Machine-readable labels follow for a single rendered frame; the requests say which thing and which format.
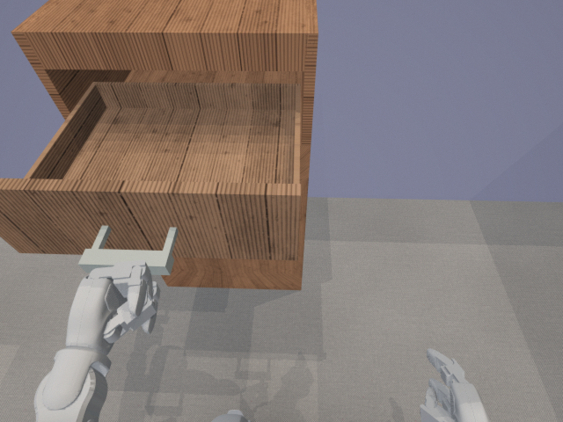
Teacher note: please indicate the handle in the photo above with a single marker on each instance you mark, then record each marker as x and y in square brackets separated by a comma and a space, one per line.
[159, 262]

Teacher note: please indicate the left robot forearm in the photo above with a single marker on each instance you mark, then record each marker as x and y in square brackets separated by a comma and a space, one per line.
[75, 389]

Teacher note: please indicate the drawer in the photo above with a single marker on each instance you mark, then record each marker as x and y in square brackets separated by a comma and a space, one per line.
[219, 162]

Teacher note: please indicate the robot left hand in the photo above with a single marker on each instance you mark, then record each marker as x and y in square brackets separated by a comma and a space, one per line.
[125, 288]

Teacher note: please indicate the robot right hand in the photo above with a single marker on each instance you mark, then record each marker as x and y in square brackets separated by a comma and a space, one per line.
[461, 403]

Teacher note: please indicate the cabinet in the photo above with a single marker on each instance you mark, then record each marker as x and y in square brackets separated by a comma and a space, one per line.
[72, 43]

